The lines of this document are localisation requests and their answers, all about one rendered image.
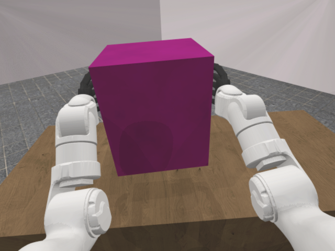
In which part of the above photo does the robot left upper arm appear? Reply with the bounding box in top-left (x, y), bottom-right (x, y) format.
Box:
top-left (19, 188), bottom-right (111, 251)

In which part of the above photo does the robot right upper arm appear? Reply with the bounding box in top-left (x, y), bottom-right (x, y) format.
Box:
top-left (249, 165), bottom-right (335, 251)

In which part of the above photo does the left robot forearm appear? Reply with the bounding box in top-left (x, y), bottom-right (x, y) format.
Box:
top-left (44, 94), bottom-right (101, 233)

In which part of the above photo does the carton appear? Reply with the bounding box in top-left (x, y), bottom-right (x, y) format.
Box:
top-left (88, 38), bottom-right (214, 176)

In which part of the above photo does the robot right hand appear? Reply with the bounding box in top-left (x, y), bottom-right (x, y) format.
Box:
top-left (212, 63), bottom-right (230, 104)

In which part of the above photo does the pedestal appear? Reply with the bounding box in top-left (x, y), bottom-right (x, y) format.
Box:
top-left (0, 110), bottom-right (335, 251)

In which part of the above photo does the robot left hand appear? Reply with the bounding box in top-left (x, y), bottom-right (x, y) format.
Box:
top-left (78, 72), bottom-right (100, 111)

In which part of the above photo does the right robot forearm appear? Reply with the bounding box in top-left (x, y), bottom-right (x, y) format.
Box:
top-left (215, 85), bottom-right (319, 205)

